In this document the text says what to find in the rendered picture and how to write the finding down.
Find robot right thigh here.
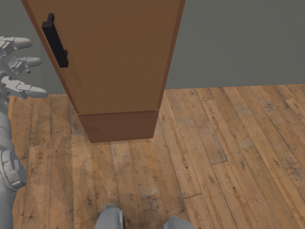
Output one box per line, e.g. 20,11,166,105
163,218,196,229

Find robot left thigh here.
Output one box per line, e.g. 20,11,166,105
94,208,123,229

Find left robot forearm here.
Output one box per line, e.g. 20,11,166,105
0,89,15,152

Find robot thigh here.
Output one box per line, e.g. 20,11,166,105
94,208,123,229
163,218,196,229

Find handle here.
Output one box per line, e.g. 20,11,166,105
42,13,69,68

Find left robot hand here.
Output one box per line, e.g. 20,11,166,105
0,36,48,99

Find cupboard door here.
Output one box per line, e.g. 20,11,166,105
27,0,180,115

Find left robot upper arm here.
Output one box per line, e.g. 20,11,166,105
0,149,27,229

